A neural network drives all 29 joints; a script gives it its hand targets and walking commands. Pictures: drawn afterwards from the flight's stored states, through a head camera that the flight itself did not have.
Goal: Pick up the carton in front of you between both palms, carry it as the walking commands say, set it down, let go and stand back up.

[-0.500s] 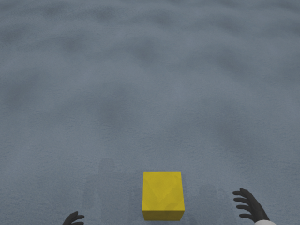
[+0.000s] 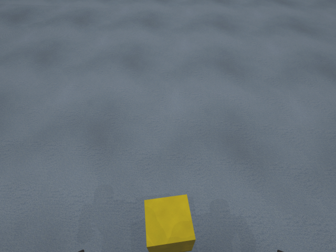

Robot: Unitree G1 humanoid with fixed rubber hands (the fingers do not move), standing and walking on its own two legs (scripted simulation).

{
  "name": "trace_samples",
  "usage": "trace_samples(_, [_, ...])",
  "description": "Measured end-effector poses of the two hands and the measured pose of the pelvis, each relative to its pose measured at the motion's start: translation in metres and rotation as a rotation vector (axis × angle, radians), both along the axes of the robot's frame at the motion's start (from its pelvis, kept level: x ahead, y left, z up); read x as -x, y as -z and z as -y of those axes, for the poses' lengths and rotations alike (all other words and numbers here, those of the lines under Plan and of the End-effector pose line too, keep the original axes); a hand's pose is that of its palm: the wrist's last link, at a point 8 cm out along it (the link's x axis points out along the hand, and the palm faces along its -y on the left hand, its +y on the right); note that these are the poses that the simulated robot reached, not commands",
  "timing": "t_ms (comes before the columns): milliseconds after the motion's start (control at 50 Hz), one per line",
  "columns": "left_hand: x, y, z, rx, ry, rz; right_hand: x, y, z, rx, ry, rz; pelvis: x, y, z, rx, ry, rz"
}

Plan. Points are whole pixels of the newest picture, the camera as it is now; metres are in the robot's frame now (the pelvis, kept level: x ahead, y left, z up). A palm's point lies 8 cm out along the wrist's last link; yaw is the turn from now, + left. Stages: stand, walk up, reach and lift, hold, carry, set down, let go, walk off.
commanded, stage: stand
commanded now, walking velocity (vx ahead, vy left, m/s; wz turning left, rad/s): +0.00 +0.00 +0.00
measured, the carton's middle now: (168, 226) +0.34 +0.01 -0.62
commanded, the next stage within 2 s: none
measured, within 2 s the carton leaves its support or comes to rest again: neither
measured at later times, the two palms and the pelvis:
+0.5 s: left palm out of the picture +0.07 +0.25 -0.10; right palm out of the picture +0.01 -0.28 -0.11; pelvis -0.01 +0.00 +0.00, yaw -2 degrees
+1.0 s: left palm out of the picture +0.06 +0.26 -0.10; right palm out of the picture -0.02 -0.26 -0.11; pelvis -0.02 +0.01 +0.01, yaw -4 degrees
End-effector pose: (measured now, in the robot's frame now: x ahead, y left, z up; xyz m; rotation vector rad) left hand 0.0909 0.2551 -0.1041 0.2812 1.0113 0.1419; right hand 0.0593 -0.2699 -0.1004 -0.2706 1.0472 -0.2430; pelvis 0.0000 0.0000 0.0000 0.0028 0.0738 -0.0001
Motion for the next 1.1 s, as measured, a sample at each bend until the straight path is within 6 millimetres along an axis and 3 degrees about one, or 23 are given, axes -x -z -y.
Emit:
trace_samples(300, [0.019, 0.0, -0.001, -0.019, 0.002, -0.053, 0.031, 0.007, 0.006, -0.001, 0.038, -0.078, 0.008, -0.001, 0.001, -0.011, 0.023, 0.018])
trace_samples(840, [0.029, -0.005, 0.0, -0.022, 0.017, -0.054, 0.075, 0.014, 0.003, -0.025, 0.078, -0.173, 0.023, -0.005, -0.002, -0.013, 0.041, 0.041])
trace_samples(960, [0.033, -0.004, -0.005, -0.002, 0.005, -0.07, 0.079, 0.007, -0.008, -0.025, 0.075, -0.166, 0.024, -0.01, -0.009, -0.011, 0.054, 0.039])
trace_samples(1100, [0.026, -0.003, 0.0, 0.009, 0.032, -0.068, 0.096, 0.016, -0.019, -0.058, 0.1, -0.207, 0.025, -0.009, -0.008, -0.001, 0.072, 0.056])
